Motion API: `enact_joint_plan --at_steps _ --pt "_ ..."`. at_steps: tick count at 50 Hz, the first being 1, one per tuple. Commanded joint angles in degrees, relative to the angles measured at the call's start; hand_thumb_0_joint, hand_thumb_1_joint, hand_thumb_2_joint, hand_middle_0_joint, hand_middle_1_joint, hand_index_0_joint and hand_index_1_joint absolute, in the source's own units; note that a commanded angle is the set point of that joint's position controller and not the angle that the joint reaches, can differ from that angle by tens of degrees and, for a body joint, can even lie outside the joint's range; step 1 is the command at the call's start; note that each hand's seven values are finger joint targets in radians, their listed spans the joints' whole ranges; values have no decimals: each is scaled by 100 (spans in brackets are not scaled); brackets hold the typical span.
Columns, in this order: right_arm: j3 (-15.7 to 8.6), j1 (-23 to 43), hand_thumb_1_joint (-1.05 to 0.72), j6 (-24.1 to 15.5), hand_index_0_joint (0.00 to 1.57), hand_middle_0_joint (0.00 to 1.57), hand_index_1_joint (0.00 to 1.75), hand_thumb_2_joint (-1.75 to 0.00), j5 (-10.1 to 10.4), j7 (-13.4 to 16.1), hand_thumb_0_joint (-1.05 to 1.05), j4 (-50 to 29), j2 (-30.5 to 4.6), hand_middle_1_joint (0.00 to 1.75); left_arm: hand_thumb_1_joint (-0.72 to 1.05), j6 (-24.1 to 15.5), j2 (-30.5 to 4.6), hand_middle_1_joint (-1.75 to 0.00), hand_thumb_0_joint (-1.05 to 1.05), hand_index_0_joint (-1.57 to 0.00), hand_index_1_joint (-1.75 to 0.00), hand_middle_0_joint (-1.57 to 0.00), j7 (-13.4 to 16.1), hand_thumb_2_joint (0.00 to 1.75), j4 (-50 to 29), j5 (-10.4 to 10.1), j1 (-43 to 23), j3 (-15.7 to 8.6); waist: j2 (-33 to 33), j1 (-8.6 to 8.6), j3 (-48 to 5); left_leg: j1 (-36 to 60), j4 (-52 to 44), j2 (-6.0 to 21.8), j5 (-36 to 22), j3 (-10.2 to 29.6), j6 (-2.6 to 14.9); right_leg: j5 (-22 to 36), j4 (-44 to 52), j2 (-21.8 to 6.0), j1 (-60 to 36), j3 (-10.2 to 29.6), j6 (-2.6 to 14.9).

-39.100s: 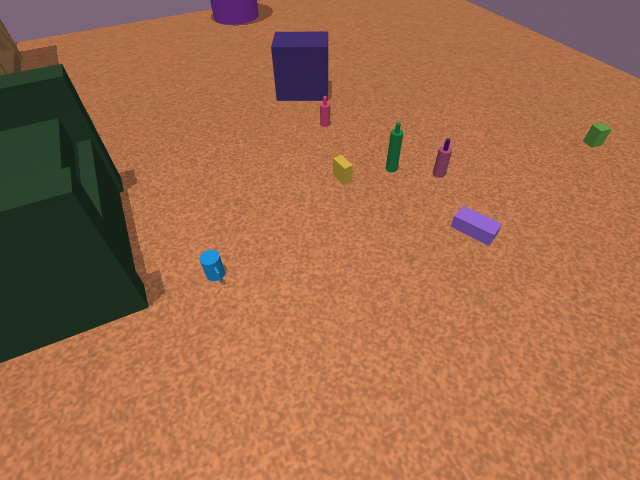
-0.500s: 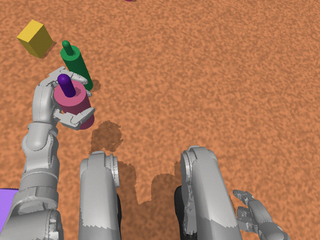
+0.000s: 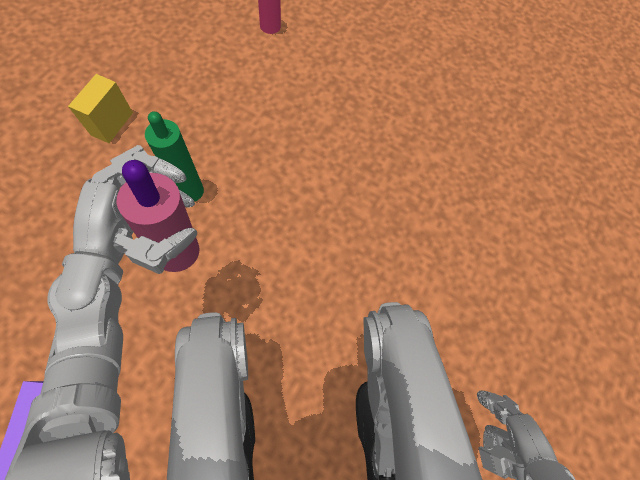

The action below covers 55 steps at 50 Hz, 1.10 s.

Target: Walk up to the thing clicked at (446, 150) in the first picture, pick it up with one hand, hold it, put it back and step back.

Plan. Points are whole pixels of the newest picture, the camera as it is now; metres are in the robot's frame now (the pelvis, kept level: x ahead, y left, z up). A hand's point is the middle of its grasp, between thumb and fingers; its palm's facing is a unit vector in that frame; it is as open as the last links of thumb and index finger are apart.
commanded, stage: lift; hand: left
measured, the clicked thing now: (158, 217) +0.43 +0.19 -0.01
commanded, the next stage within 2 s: hold in 1.72 s
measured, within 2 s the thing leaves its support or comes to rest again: neither
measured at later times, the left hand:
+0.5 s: hand (86, 170) +0.39 +0.19 +0.15, palm faces -0.09 -0.99 -0.05, open 9.1 cm
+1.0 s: hand out of the picture +0.38 +0.19 +0.29, palm faces -0.07 -1.00 -0.02, open 9.1 cm
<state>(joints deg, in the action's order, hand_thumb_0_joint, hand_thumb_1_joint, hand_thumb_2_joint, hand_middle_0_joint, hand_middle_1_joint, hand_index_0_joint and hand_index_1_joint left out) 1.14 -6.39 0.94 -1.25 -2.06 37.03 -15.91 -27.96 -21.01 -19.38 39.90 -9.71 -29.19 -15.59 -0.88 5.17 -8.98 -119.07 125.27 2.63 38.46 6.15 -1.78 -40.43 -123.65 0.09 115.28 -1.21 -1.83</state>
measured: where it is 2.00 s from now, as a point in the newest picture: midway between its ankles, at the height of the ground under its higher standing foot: (310, 466)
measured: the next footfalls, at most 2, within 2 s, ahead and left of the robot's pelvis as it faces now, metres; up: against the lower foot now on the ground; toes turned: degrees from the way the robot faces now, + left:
none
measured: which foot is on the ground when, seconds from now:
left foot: down 0.00-1.00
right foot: down 0.00-1.00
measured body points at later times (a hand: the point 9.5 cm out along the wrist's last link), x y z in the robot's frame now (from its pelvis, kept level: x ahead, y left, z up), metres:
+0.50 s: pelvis +0.02 +0.01 +0.13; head +0.17 +0.03 +0.55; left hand +0.39 +0.24 +0.16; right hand +0.20 -0.24 +0.01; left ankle +0.09 +0.14 -0.36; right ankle +0.09 -0.13 -0.36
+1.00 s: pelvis +0.05 +0.01 +0.25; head +0.14 +0.03 +0.69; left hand +0.38 +0.24 +0.30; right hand +0.22 -0.24 +0.15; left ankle +0.09 +0.14 -0.36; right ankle +0.09 -0.13 -0.36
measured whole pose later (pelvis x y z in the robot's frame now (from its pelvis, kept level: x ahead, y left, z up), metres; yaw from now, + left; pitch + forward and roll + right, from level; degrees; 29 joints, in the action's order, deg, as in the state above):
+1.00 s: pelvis +0.05 +0.01 +0.25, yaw +4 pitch +19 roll -3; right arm 0.3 -12.1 -4.5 3.0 3.0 34.7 -13.9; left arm -13.8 -16.1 -14.3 15.7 -13.1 -7.2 -7.1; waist -1.7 2.0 -8.0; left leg -63.2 75.8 3.2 31.4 2.7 -1.1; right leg -32.2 -73.3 -1.0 59.6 -2.0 -1.6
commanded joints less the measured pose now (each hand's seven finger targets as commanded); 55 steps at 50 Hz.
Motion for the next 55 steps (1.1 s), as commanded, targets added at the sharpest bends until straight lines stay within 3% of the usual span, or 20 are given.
enact_joint_plan --at_steps 1,2,3,5,6,10,14,19,23,24,25,28,32,34,37,41,43,48,52,55 --pt "-461 -462 -90 -212 20 20 30 -89 94 138 0 -578 -1033 30 23 -295 -949 -152 0 -142 -151 -139 20 131 -1859 -311 -1652 -231 -423 16 -3772 2730 -1715 -169 -622 -397 373 980 1965 118 -2208 -228 377" --pt "-456 -462 -90 -222 20 20 30 -89 122 155 0 -566 -1040 30 23 -240 -1098 -153 0 -142 -152 -139 52 132 -1811 -339 -1506 -398 -355 -53 -3689 2775 -1798 -159 -510 -389 368 848 2081 115 -2243 -180 371" --pt "-466 -457 -90 -231 20 20 30 -89 122 167 0 -596 -1001 30 24 -218 -1008 -152 0 -142 -151 -139 44 131 -2088 -338 -1686 -249 -456 -37 -3749 2793 -1834 -161 -562 -408 364 904 2153 107 -2331 -146 372" --pt "-478 -421 -90 -233 20 20 30 -89 157 192 0 -636 -994 30 22 -100 -1095 -152 0 -141 -150 -138 109 130 -2038 -270 -1231 -332 -453 -124 -3570 2955 -2040 -145 -424 -359 355 735 2272 102 -2339 -173 381" --pt "-499 -434 -90 -250 20 20 30 -89 164 199 0 -646 -992 30 24 -58 -893 -151 0 -140 -150 -138 105 130 -2245 -282 -1211 -155 -497 -122 -3685 3157 -2084 -141 -634 -358 343 951 2295 103 -2390 -173 391" --pt "-501 -492 -89 -238 20 20 30 -89 230 236 0 -708 -934 30 23 162 -960 -151 0 -140 -149 -137 233 129 -2781 -280 -875 -199 -579 -229 -3867 3669 -2442 -133 -915 -312 327 1215 2535 85 -2773 -194 395" --pt "-518 -437 -88 -248 20 20 30 -89 300 316 0 -806 -911 30 27 415 -910 -152 0 -141 -151 -138 368 131 -3294 -282 -812 -99 -639 -216 -3652 4101 -2937 -91 -616 -203 304 1006 2925 77 -2911 -184 396" --pt "-552 -416 -88 -310 20 20 30 -89 385 410 0 -918 -890 30 30 725 -621 -151 0 -139 -149 -135 480 130 -3906 -347 -311 249 -695 -184 -3709 4941 -3507 -85 -902 -79 263 1270 3357 54 -3387 -211 383" --pt "-521 -367 -89 -401 20 20 30 -89 427 472 0 -983 -771 30 29 953 -678 -154 0 -141 -152 -138 639 133 -4065 -372 128 96 -428 -253 -3400 5166 -3798 -93 -1246 -168 293 1595 3861 64 -4037 -153 328" --pt "-522 -391 -89 -419 20 20 30 -89 424 475 0 -966 -760 30 25 968 -518 -152 0 -139 -150 -136 641 131 -4206 -415 33 253 -478 -154 -3380 5336 -3905 -93 -1334 -152 292 1690 3951 59 -4129 -157 323" --pt "-509 -460 -89 -448 20 20 30 -89 435 475 0 -962 -722 30 25 1017 -435 -152 0 -140 -151 -136 660 131 -4277 -471 165 268 -427 -196 -3390 5465 -3990 -95 -1492 -155 293 1826 4065 62 -4353 -165 304" --pt "-528 -457 -88 -498 20 20 30 -89 468 517 0 -880 -728 30 24 1156 -480 -151 0 -138 -150 -135 762 131 -3903 -409 585 202 -322 -199 -2826 5632 -4466 -88 -1132 -118 267 1530 4429 58 -4510 -152 308" --pt "-494 -471 -88 -579 20 20 30 -89 457 538 0 -952 -640 30 20 1166 -340 -149 0 -136 -148 -133 807 129 -4038 -298 502 446 -393 -150 -2622 5991 -4805 -106 -1212 -175 254 1662 4837 36 -4963 -107 306" --pt "-490 -413 -88 -601 20 20 30 -89 475 539 0 -1011 -669 30 21 1183 -442 -149 0 -137 -148 -134 797 129 -3910 -332 725 265 -346 -240 -2395 6198 -5125 -110 -1060 -128 239 1516 5062 40 -5149 -140 310" --pt "-484 -422 -87 -649 20 20 30 -89 470 532 0 -1010 -666 30 24 1115 -357 -151 0 -137 -150 -135 696 131 -4015 -366 476 387 -479 -213 -2249 6557 -5484 -84 -964 -77 206 1462 5305 38 -5260 -146 310" --pt "-445 -506 -88 -712 20 20 30 -89 471 539 0 -982 -632 30 24 1072 -248 -149 0 -137 -147 -134 612 129 -3778 -435 923 420 -393 -272 -2182 6948 -5709 -118 -1571 -186 192 1972 5602 35 -5785 -168 306" --pt "-431 -594 -88 -730 20 20 30 -89 461 544 0 -994 -610 30 21 1001 -305 -149 0 -137 -147 -134 567 129 -4039 -501 645 421 -384 -242 -2364 7180 -5768 -139 -1947 -285 203 2315 5800 43 -6209 -138 299" --pt "-423 -582 -88 -804 20 20 30 -89 422 564 0 -899 -601 30 22 868 -286 -147 0 -135 -146 -133 511 128 -3902 -488 525 438 -379 -219 -2044 7561 -6171 -126 -1788 -286 195 2177 6149 43 -6382 -119 288" --pt "-428 -734 -88 -803 20 20 30 -89 384 576 0 -787 -629 30 21 856 -200 -147 0 -135 -146 -133 459 128 -3568 -505 640 466 -134 -194 -1919 7722 -6347 -139 -2167 -356 214 2577 6445 42 -6867 -107 257" --pt "-406 -700 -88 -790 20 20 30 -89 358 577 0 -847 -586 30 25 823 -266 -146 0 -135 -145 -133 443 128 -3506 -445 707 445 -121 -304 -1953 7926 -6513 -154 -2341 -414 212 2736 6636 41 -7209 -95 245"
